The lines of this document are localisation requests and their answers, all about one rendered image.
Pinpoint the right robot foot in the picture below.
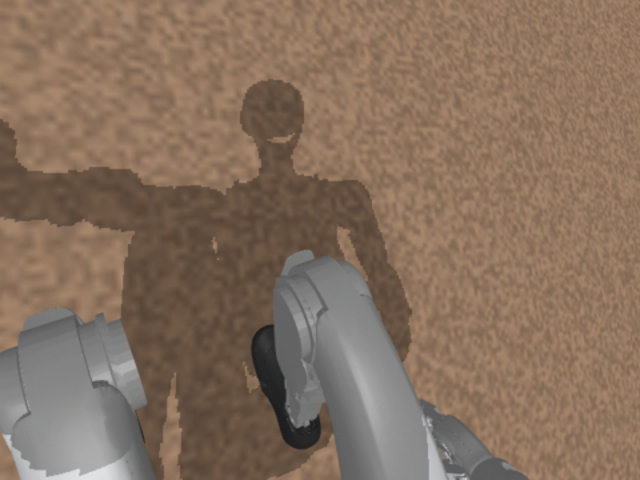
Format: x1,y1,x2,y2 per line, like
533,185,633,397
251,325,321,450

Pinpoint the right robot arm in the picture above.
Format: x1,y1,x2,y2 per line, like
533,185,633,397
470,458,529,480

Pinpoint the right robot hand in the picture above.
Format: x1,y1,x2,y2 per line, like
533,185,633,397
419,399,494,480

